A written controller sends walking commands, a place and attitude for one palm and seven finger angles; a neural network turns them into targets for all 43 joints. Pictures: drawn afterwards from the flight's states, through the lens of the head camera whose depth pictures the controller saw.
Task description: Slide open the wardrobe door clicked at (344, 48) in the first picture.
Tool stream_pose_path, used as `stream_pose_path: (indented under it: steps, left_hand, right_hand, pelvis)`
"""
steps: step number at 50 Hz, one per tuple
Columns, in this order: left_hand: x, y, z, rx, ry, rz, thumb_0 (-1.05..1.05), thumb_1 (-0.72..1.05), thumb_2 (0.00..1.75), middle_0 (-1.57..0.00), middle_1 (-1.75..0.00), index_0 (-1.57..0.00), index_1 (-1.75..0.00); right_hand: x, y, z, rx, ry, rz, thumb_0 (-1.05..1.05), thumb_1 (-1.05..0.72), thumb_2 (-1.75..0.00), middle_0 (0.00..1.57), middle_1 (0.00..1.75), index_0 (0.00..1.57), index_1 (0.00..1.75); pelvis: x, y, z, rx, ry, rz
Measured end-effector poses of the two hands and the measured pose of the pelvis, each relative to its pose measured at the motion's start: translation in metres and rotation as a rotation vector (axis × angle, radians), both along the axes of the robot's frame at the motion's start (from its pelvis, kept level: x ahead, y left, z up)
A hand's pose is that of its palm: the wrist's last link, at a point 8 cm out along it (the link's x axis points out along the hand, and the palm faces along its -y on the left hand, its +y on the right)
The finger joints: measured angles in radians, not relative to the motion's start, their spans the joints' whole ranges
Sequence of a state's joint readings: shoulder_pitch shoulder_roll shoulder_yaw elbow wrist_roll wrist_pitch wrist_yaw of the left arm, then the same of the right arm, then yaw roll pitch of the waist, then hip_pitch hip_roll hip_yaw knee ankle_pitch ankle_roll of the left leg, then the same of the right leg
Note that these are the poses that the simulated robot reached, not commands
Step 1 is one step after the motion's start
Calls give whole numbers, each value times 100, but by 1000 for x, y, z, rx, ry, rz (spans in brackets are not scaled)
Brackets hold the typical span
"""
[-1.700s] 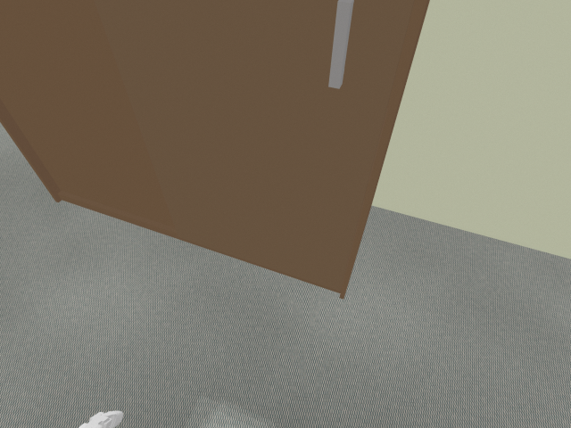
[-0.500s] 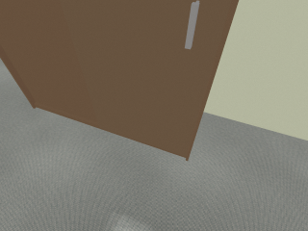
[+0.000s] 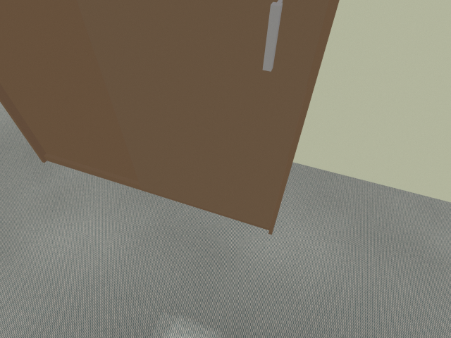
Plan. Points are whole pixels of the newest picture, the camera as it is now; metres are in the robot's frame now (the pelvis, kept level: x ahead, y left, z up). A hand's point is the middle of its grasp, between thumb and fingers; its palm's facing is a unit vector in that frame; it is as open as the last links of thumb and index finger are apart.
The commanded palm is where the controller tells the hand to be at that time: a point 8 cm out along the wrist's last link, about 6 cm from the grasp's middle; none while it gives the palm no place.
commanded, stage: turn to face it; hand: right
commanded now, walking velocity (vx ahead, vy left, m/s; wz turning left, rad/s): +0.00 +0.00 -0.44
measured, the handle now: (273, 36) +0.76 -0.07 +0.20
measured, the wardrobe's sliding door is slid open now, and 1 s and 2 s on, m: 0.00 0.00 0.00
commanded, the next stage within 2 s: take the last steps up to it in 0.46 s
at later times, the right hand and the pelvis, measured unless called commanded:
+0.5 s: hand out of the picture +0.01 -0.22 -0.17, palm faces +0.18 +0.96 -0.22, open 7.3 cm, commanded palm none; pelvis -0.02 -0.01 +0.00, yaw -10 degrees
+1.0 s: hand out of the picture -0.07 -0.17 -0.19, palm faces +0.25 +0.96 -0.09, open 7.3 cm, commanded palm none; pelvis +0.03 -0.02 -0.01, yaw -12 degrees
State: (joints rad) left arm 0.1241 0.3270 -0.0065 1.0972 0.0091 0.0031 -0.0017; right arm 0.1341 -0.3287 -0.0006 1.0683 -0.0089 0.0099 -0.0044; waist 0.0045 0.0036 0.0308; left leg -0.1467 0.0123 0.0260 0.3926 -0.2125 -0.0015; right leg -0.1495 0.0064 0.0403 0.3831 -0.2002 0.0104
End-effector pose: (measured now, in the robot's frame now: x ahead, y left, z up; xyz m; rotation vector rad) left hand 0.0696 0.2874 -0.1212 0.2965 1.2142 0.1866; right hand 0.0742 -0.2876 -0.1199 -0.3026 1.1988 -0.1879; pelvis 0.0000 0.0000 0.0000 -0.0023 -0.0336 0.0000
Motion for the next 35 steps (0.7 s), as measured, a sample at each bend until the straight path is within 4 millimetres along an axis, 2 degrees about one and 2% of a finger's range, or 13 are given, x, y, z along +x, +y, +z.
stream_pose_path:
  steps: [5,13,18,22,26,30,35]
  left_hand:
    - [-4,-17,-11,-31,31,-21,0,90,90,-20,-30,-20,-30]
    - [-22,-61,-23,-67,87,-42,0,90,90,-20,-30,-20,-30]
    - [-39,-80,-18,-92,127,-52,0,90,90,-20,-30,-20,-30]
    - [-45,-80,-18,-101,150,-60,0,90,90,-20,-30,-20,-30]
    - [-43,-69,-23,-110,148,-73,0,90,90,-20,-30,-20,-30]
    - [-33,-53,-36,-123,129,-93,0,90,90,-20,-30,-20,-30]
    - [-13,-44,-27,-113,100,-131,0,90,90,-20,-30,-20,-30]
  right_hand:
    - [-12,8,-9,25,-1,-38,0,-91,-90,20,30,20,30]
    - [-49,12,-40,108,49,-112,0,-91,-90,21,30,21,30]
    - [-66,14,-35,124,74,-161,0,-91,-90,20,30,20,30]
    - [-73,19,-26,123,58,-194,0,-91,-90,20,30,20,30]
    - [-79,29,-20,108,34,-221,0,-91,-90,20,30,20,30]
    - [-91,42,-20,78,3,-249,0,-91,-90,20,30,20,30]
    - [-122,62,-17,110,36,-298,0,-91,-90,20,30,20,30]
  pelvis:
    - [-4,-3,-5,8,12,-32]
    - [-11,-21,-18,9,10,-92]
    - [-16,-22,-9,16,29,-132]
    - [-19,-18,-4,24,38,-160]
    - [-23,-9,-4,17,38,-187]
    - [-26,5,-12,-1,32,-210]
    - [-20,8,-5,1,17,-231]
